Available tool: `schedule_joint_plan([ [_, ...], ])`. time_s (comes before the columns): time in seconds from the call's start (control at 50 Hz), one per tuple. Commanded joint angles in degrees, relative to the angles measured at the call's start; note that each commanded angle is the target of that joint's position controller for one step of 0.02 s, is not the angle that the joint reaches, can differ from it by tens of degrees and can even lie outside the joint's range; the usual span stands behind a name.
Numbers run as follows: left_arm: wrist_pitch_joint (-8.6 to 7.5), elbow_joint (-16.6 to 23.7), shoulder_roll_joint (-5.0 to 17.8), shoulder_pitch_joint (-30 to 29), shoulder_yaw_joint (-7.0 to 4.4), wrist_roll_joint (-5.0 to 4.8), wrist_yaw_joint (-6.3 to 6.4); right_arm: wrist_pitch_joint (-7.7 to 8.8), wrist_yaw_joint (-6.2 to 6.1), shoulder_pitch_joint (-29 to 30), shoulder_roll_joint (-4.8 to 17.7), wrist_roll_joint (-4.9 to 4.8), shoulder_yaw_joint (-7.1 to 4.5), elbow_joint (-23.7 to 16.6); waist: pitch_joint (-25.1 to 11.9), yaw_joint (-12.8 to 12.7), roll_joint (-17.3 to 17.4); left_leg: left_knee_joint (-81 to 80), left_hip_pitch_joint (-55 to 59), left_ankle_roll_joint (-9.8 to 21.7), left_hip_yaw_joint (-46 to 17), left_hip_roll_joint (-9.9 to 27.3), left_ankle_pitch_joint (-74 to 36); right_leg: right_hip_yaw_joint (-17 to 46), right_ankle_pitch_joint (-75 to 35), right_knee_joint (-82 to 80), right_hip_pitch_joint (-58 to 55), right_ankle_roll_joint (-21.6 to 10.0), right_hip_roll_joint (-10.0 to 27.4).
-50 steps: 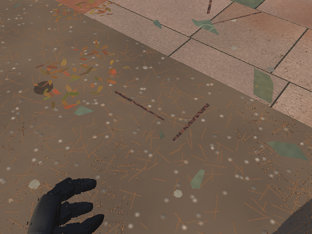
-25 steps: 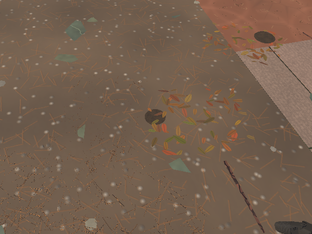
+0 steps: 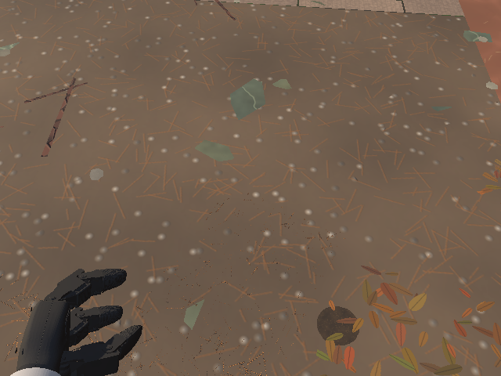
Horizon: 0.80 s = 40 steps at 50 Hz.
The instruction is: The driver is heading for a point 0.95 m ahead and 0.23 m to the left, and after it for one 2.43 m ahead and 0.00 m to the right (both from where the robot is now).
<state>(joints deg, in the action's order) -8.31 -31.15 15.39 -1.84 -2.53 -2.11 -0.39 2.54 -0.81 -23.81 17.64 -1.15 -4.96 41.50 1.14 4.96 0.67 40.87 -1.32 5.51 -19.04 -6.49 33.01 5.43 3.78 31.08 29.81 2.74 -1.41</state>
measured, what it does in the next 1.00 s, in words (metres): walks ahead, turning left: left foot, then right foot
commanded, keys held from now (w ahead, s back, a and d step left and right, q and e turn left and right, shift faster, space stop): w+q+shift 0.56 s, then w+shift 0.44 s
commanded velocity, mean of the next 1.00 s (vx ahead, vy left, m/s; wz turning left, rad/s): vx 1.00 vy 0.00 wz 0.76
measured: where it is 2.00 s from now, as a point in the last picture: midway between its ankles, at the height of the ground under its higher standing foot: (17, 104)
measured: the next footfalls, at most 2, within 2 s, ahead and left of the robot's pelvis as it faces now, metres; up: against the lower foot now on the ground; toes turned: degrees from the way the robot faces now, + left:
left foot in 0.48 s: +0.53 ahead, +0.16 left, +0.00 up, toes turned +32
right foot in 0.92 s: +0.99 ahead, +0.27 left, +0.00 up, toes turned +44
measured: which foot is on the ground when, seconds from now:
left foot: down 0.00-0.00, up 0.02-0.46, down 0.48-0.92, up 0.94-1.00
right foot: down 0.00-0.48, up 0.50-0.90, down 0.92-1.00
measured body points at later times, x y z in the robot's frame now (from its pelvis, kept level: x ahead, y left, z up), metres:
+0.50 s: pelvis +0.39 +0.05 -0.01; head +0.41 +0.08 +0.43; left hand +0.26 +0.29 -0.15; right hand +0.71 -0.07 -0.06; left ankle +0.49 +0.14 -0.71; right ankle +0.18 -0.17 -0.63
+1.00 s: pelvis +0.81 +0.25 +0.00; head +0.83 +0.29 +0.45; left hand +0.80 +0.57 -0.07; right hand +1.01 +0.06 -0.12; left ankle +0.55 +0.18 -0.60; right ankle +0.96 +0.24 -0.71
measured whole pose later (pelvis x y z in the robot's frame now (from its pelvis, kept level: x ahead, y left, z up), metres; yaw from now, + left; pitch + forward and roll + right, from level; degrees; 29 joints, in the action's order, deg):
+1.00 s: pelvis +0.81 +0.25 +0.00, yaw +44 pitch +2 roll -2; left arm -7.2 -35.2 15.5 5.9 -1.8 -0.6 -1.4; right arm 3.4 0.5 -22.2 15.4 -1.5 -2.2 47.9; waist 2.9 2.1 0.8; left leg 65.5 -6.8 6.0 -9.1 -4.3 26.5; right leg -2.9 9.3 36.5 29.2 -1.8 -2.0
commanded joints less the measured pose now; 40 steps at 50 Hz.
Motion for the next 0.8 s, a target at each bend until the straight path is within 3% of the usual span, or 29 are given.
schedule_joint_plan([
  [0.02,-0.03,-3.0,17.8,27.7,-5.52,3.14,-0.45,1.51,1.01,-5.9,-4.5,-3.87,2.95,-9.6,-26.8,-7.3,-36.5,44.2,-45.3,-1.0,5.5,1.0,-0.8,54.1,46.1,-14.9,-60.7,-13.4,27.5],
  [0.04,0.41,-0.5,10.3,21.8,-4.28,2.84,-0.47,0.8,0.19,-1.7,1.5,-4.45,2.31,-7.0,-17.0,-9.7,-23.2,48.3,-50.1,-1.6,7.8,6.3,-8.2,51.1,54.9,-18.2,-53.4,-12.6,25.0],
  [0.06,1.11,-1.0,7.3,20.2,-3.54,2.21,0.04,0.42,0.39,5.8,5.1,-2.39,1.48,-8.0,-9.6,-11.4,-13.5,47.6,-50.4,-1.9,10.7,7.4,-12.3,38.5,43.5,-17.0,-45.7,-11.0,22.5],
  [0.08,1.53,-2.5,7.5,20.0,-3.44,2.64,0.11,0.06,0.51,9.9,4.9,-0.66,1.31,-8.5,-5.7,-10.8,-2.2,45.2,-47.0,-1.8,11.6,9.8,-14.2,28.6,29.6,-15.9,-38.2,-9.7,19.8],
  [0.1,1.55,-3.9,7.3,18.8,-3.32,3.01,0.15,0.11,0.97,11.9,4.1,0.05,1.13,-9.8,-2.4,-9.1,-1.5,41.1,-45.1,-1.7,11.0,12.0,-16.2,22.1,21.4,-15.9,-32.3,-9.9,18.0],
  [0.12,1.26,-5.1,6.0,17.8,-2.89,3.18,0.21,-0.35,1.51,11.6,3.5,-0.72,1.0,-10.0,-0.7,-7.6,-3.4,38.9,-42.7,-1.5,10.7,13.9,-16.6,16.7,16.9,-16.6,-28.3,-9.3,16.5],
  [0.16,0.97,-7.6,3.6,17.9,-2.28,1.96,-0.19,-1.41,1.91,12.2,1.7,-2.0,1.26,-10.7,0.7,-6.5,-5.5,37.6,-44.1,-1.1,11.8,15.5,-15.9,9.2,11.8,-17.9,-26.7,-8.8,15.3],
  [0.2,0.93,-9.3,4.7,18.3,-2.5,1.67,-0.13,-1.78,2.32,13.9,0.7,-1.54,1.77,-11.7,2.8,-5.8,-4.4,36.4,-47.8,-1.4,12.3,16.3,-19.6,3.9,6.1,-19.4,-26.1,-9.0,15.9],
  [0.24,1.04,-9.8,6.1,17.3,-2.58,2.58,0.23,-1.55,2.68,15.3,1.1,-1.43,1.9,-12.1,4.7,-5.1,-3.2,32.6,-48.9,-2.3,12.8,16.2,-25.3,-2.2,1.8,-21.4,-24.5,-8.9,15.3],
  [0.28,1.06,-10.5,7.1,17.9,-2.5,3.24,0.6,-1.19,3.13,18.4,2.1,-1.28,1.77,-12.5,6.6,-6.0,-1.9,27.1,-48.8,-2.7,15.4,15.2,-31.7,-8.1,-2.4,-22.8,-24.7,-8.2,14.1],
  [0.34,1.51,-12.7,9.2,22.5,-2.5,3.0,1.02,-0.35,4.64,25.6,1.5,-1.2,2.17,-14.1,9.3,-8.7,0.4,15.3,-47.7,-0.8,21.2,13.2,-36.3,-14.3,-11.8,-23.3,-29.4,-5.4,13.3],
  [0.36,1.8,-13.1,10.4,23.0,-2.58,2.97,1.2,0.01,5.24,27.0,1.2,-1.31,2.29,-14.6,9.4,-8.6,0.0,10.7,-44.6,0.4,23.8,11.7,-36.4,-16.5,-20.5,-22.4,-30.4,-4.1,13.0],
  [0.4,2.49,-13.4,14.1,24.1,-3.15,3.16,2.0,0.37,5.86,26.9,3.1,-1.57,1.39,-14.8,5.7,-6.6,-4.1,6.7,-33.7,2.0,30.3,5.9,-34.4,-19.4,-51.6,-16.4,-32.6,-2.7,13.1],
  [0.42,3.12,-13.3,16.0,23.9,-3.59,2.98,2.53,0.13,5.81,23.4,4.6,-1.92,0.54,-14.3,3.1,-3.5,-7.4,7.1,-28.9,2.6,31.6,3.7,-30.9,-19.7,-65.4,-10.6,-34.2,-2.9,14.3],
  [0.44,3.82,-12.4,17.3,21.8,-4.0,2.87,2.79,-0.48,5.53,15.0,7.0,-2.37,-0.91,-12.5,-1.1,1.8,-10.3,7.9,-20.2,4.0,31.4,2.2,-26.7,-19.4,-75.1,-0.6,-33.6,-3.7,15.7],
  [0.46,3.96,-10.5,17.6,17.8,-4.27,2.5,2.53,-1.3,4.95,1.4,11.3,-2.24,-3.19,-8.9,-6.8,8.7,-10.8,6.0,-3.8,6.7,28.7,1.9,-24.7,-17.8,-76.2,14.1,-26.8,-5.0,16.0],
  [0.48,3.3,-9.1,15.1,13.7,-3.75,1.44,2.08,-1.87,3.8,-11.3,13.8,-2.18,-4.82,-4.5,-9.0,14.0,-3.8,-4.1,14.6,10.1,21.0,5.1,-30.8,-17.7,-42.3,37.5,-13.3,-4.1,9.5],
  [0.5,0.76,-6.3,2.8,14.3,-0.23,3.6,1.3,-1.98,3.33,-8.3,15.5,-1.09,-4.22,-3.6,-5.9,5.5,17.7,-2.9,21.5,12.6,6.3,9.4,-38.9,-12.9,26.9,61.9,6.2,-3.2,-2.1],
  [0.52,-2.18,-1.4,2.7,21.2,0.96,0.84,0.3,-0.03,3.49,-2.7,14.5,1.15,-2.84,-7.8,-21.4,-1.3,19.3,-16.9,30.7,25.4,-28.0,20.8,-7.1,2.6,28.8,67.9,20.3,-4.4,-3.0],
  [0.54,-3.48,-0.6,9.1,12.3,-0.02,-0.18,0.2,1.01,3.45,-3.7,10.1,0.84,-2.62,-8.1,-16.7,2.8,6.2,-26.7,24.9,20.9,-32.7,21.1,4.2,4.5,22.0,61.1,21.8,-6.2,0.2],
  [0.56,-3.53,0.3,8.6,9.9,-0.2,-0.91,0.36,2.18,3.69,-1.3,8.8,0.92,-2.05,-7.2,-6.4,-1.1,-2.1,-29.2,13.5,18.5,-29.5,20.4,2.4,3.8,18.6,53.8,21.4,-6.4,1.7],
  [0.58,-2.59,-1.8,7.5,12.1,-0.05,0.11,0.77,3.02,3.82,3.2,7.0,0.9,-1.35,-7.4,-3.2,-4.9,-8.3,-28.2,3.6,16.3,-23.5,18.6,-3.1,4.1,15.8,48.5,15.7,-5.4,4.9],
  [0.6,-1.39,-3.3,7.1,15.3,-0.3,1.15,0.76,3.24,3.43,7.0,6.2,1.12,-0.96,-7.8,-0.8,-7.8,-7.5,-27.9,-4.3,15.3,-17.2,15.5,-7.4,4.0,13.8,44.5,11.1,-3.9,6.4],
  [0.62,-0.07,-4.1,7.6,16.7,-0.56,1.59,0.62,3.22,2.9,9.0,5.0,1.41,-0.48,-7.9,1.1,-9.3,-5.2,-28.7,-10.4,14.7,-12.5,13.5,-10.6,3.4,12.9,41.5,8.1,-2.6,7.9],
  [0.64,0.81,-4.3,7.4,16.3,-0.59,1.98,0.68,3.12,2.41,9.1,3.6,0.9,0.07,-6.9,2.8,-9.5,-4.3,-28.9,-14.9,14.0,-7.7,12.1,-14.3,1.8,12.5,37.7,6.5,-1.4,9.1],
  [0.68,1.32,-1.6,4.5,9.3,0.61,3.41,0.79,3.1,1.08,6.5,2.9,0.49,0.49,-5.0,5.4,-6.5,-2.5,-29.8,-21.1,12.6,0.6,8.9,-23.6,-2.1,4.5,28.5,5.2,0.4,9.3],
  [0.72,0.99,0.3,1.7,2.5,1.73,3.91,0.18,2.89,0.17,4.6,2.8,0.31,0.64,-3.3,5.8,-3.0,-0.8,-28.9,-24.7,10.1,6.3,5.7,-26.9,-4.5,-10.0,16.2,0.1,0.7,7.7],
  [0.76,0.48,1.3,1.2,-2.1,1.87,2.88,-0.39,3.14,0.37,1.1,4.2,0.02,0.35,-1.7,5.3,0.5,0.3,-30.7,-24.5,9.2,6.4,6.9,-23.5,-6.4,-18.7,6.8,-5.5,0.4,5.1],
  [0.8,0.2,2.8,3.3,-5.9,1.0,1.35,-0.69,3.31,0.87,-1.5,4.8,-0.58,0.24,0.1,5.8,2.6,1.9,-29.8,-16.1,9.0,4.4,9.6,-23.7,-5.5,-17.8,0.6,-2.8,-0.5,4.3],
])
Keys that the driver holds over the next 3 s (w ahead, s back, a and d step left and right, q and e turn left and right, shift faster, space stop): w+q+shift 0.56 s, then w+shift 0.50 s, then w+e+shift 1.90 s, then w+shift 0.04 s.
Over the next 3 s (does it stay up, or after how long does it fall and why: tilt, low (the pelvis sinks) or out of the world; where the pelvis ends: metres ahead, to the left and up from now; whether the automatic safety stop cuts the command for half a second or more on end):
stays up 2.32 0.49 0.03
